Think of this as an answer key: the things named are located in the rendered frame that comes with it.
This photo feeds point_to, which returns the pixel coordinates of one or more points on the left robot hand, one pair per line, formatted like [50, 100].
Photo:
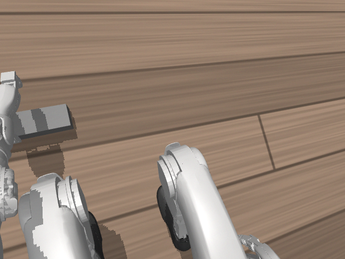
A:
[9, 96]

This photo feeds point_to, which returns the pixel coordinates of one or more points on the carton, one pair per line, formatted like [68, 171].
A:
[42, 121]

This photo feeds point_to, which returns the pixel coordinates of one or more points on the left robot foot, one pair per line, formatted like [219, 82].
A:
[96, 236]

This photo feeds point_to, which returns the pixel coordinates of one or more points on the right robot foot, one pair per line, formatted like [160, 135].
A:
[182, 244]

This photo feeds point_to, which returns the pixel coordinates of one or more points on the left robot arm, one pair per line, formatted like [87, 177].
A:
[8, 187]

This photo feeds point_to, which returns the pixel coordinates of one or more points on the right robot hand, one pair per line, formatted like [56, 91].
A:
[263, 251]

